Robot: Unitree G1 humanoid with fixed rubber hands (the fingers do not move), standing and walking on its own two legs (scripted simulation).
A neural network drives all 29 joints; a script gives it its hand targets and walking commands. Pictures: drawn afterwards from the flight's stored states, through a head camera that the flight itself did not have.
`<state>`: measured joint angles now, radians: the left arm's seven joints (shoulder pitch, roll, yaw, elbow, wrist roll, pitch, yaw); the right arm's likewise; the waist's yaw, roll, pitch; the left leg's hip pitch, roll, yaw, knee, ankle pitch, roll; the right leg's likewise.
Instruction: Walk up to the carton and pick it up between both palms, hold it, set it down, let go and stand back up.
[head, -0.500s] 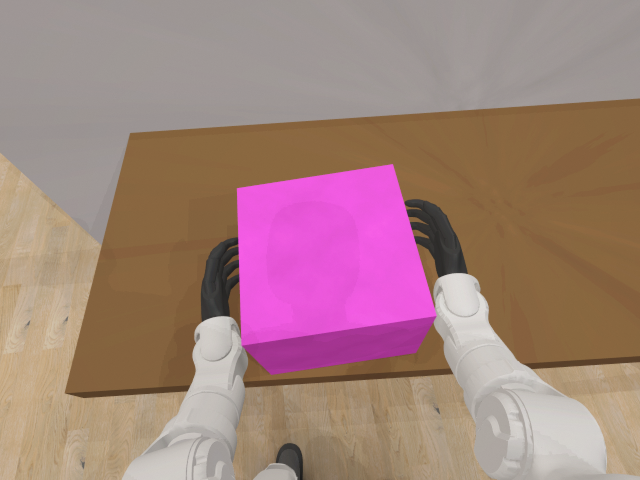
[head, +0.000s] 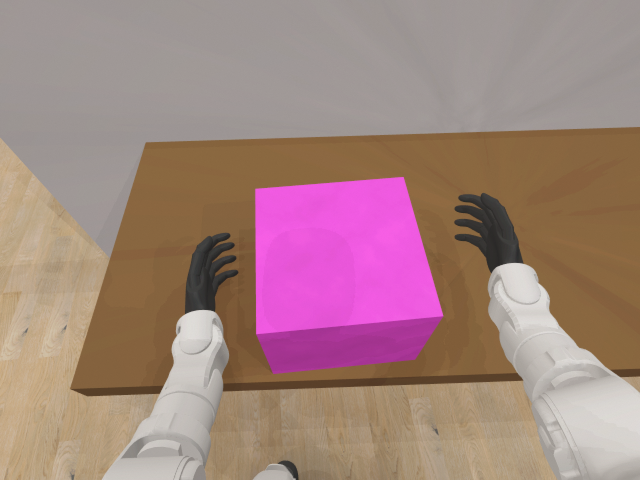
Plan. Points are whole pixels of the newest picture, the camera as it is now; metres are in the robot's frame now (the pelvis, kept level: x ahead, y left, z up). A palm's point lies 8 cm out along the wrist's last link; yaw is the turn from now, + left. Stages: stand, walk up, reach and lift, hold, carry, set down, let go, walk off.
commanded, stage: set down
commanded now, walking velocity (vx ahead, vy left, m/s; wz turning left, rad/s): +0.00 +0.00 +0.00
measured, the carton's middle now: (337, 276) +0.39 +0.05 -0.05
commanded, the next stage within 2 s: none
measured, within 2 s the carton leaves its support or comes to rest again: neither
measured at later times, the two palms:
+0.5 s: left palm (193, 336) +0.27 +0.22 -0.01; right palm (514, 319) +0.34 -0.17 +0.00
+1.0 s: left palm (191, 357) +0.25 +0.22 -0.02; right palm (531, 355) +0.30 -0.19 -0.01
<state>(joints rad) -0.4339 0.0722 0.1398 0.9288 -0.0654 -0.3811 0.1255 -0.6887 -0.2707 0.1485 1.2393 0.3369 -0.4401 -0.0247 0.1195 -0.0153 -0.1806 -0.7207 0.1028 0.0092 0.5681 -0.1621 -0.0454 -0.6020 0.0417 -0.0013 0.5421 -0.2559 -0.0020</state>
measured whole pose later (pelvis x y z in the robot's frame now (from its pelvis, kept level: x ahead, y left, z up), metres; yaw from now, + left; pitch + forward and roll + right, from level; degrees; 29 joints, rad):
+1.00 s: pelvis -0.01 -0.01 +0.00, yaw +3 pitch +8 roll +0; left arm -0.13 0.16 0.04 0.74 -0.17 -0.34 0.11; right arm -0.26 -0.25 0.15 0.94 0.31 -0.44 0.08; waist 0.03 -0.03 -0.09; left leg -0.54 0.06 -0.02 0.55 -0.16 -0.06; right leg -0.45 0.01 -0.01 0.62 -0.32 -0.01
